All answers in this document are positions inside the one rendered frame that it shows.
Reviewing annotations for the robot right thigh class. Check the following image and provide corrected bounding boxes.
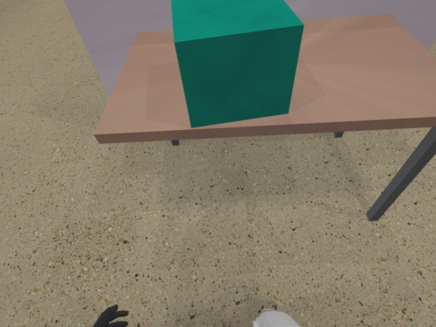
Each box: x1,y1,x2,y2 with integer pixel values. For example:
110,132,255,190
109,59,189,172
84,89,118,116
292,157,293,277
253,311,300,327

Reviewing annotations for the robot left hand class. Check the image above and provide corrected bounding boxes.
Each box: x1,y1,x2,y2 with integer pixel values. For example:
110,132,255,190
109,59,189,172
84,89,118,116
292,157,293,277
93,305,129,327

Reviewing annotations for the carton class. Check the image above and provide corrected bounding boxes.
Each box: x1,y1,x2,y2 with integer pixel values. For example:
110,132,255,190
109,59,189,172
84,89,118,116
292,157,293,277
171,0,304,128

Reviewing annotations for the table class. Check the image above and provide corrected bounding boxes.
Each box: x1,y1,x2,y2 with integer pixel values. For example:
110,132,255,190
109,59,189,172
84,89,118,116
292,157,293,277
94,14,436,221

